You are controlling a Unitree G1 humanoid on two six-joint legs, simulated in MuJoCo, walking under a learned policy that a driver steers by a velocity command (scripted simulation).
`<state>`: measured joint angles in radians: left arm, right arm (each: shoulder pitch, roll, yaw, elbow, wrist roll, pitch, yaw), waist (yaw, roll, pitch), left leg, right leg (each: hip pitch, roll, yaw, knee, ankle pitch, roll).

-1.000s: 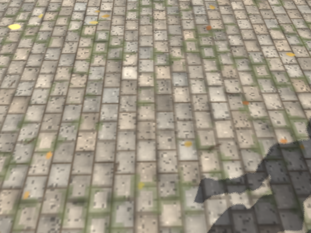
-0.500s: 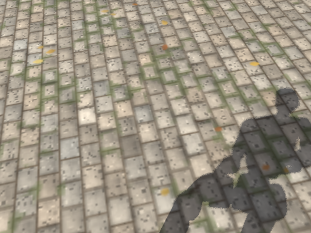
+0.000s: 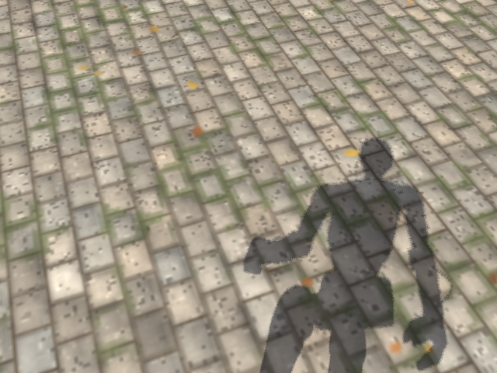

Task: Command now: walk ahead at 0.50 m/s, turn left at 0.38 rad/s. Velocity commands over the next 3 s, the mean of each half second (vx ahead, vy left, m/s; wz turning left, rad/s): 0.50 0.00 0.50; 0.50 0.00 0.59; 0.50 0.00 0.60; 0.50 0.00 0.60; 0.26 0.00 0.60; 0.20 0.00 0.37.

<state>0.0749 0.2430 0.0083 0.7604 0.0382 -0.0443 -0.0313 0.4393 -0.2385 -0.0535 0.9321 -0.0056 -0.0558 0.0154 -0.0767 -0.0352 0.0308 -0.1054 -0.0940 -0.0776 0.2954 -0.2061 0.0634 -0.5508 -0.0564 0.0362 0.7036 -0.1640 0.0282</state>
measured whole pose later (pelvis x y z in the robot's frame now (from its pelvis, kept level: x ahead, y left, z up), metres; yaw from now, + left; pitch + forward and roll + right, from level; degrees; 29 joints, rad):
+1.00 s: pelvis +0.47 +0.12 +0.00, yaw +35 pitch +2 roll +0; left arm 0.11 0.27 0.03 0.72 0.04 -0.01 -0.02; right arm 0.40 -0.28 -0.07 0.82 0.00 -0.04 0.01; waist -0.06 -0.04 0.04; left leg -0.07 -0.15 -0.11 0.30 -0.24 0.12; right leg -0.67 -0.11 0.04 0.80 -0.09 0.06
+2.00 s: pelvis +0.81 +0.51 +0.00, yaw +71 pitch +1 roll +0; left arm 0.14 0.28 0.03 0.70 0.05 0.00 -0.02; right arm 0.39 -0.28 -0.06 0.80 0.00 -0.04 0.01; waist -0.05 -0.04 0.04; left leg -0.10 -0.16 -0.09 0.30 -0.21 0.13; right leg -0.66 -0.13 0.03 0.89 -0.16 0.06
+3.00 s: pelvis +0.87 +0.76 +0.00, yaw +99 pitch +1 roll +0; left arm 0.26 0.29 0.07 0.79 0.03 0.02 -0.04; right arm 0.36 -0.24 -0.03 0.81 -0.02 -0.03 0.01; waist -0.02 -0.03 -0.03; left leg -0.07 -0.07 -0.04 0.25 -0.19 0.08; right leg -0.46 -0.06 -0.03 0.78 -0.24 0.02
